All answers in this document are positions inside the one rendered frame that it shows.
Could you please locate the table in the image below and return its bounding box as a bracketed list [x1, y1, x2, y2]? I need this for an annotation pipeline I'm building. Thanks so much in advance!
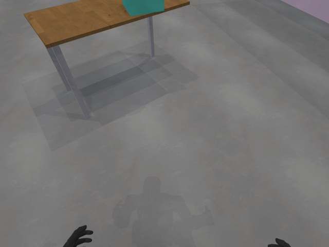
[24, 0, 190, 120]

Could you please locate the robot left hand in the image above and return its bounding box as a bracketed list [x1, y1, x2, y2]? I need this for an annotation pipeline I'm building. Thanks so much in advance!
[63, 225, 93, 247]

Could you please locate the carton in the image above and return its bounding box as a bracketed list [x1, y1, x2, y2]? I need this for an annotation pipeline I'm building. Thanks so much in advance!
[122, 0, 164, 16]

